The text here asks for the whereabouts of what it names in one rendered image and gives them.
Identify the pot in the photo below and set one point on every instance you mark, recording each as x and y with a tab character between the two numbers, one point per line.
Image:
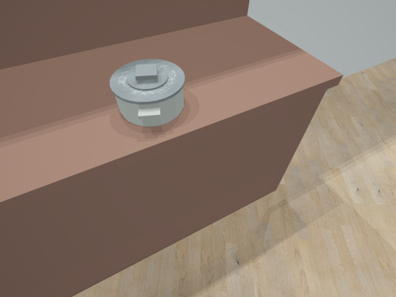
153	114

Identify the lid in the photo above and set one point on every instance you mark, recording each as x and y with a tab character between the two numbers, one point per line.
171	80

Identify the table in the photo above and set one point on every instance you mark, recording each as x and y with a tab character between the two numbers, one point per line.
84	193

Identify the knob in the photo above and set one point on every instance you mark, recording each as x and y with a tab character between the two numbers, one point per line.
146	72

